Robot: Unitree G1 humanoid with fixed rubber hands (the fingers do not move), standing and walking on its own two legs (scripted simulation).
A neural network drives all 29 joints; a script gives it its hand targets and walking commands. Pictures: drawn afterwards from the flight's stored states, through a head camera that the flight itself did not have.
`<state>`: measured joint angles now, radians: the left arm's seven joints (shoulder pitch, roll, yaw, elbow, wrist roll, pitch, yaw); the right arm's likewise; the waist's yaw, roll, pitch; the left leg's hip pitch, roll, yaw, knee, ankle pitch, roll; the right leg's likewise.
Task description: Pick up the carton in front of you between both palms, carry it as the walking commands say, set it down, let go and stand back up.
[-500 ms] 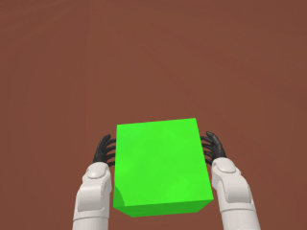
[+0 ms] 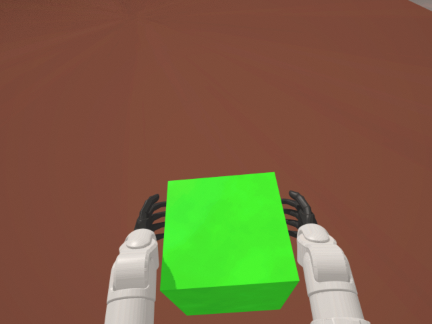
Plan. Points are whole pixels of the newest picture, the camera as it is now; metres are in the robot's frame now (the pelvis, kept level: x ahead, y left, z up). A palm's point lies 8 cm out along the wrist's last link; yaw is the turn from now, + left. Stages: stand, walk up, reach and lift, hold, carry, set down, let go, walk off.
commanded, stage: carry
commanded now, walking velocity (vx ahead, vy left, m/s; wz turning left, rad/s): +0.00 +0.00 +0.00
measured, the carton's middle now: (227, 249) +0.29 +0.00 -0.05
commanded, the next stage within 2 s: hold in 1.32 s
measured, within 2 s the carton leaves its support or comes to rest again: neither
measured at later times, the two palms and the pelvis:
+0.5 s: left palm (136, 251) +0.25 +0.16 +0.05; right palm (308, 245) +0.25 -0.14 +0.04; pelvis -0.03 +0.01 +0.00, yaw +0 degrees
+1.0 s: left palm (129, 262) +0.23 +0.17 +0.05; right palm (305, 256) +0.23 -0.13 +0.04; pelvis -0.05 +0.02 +0.00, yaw +0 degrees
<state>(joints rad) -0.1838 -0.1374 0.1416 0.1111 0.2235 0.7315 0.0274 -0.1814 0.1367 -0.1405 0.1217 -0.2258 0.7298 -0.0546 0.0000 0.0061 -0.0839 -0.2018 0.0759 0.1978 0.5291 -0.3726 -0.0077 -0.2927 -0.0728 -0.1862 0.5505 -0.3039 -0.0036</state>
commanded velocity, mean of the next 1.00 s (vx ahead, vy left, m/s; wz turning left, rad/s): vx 0.00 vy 0.00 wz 0.00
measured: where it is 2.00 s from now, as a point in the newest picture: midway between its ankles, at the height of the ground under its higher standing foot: outside the picture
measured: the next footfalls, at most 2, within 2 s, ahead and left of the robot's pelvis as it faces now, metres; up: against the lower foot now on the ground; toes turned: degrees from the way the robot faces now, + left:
none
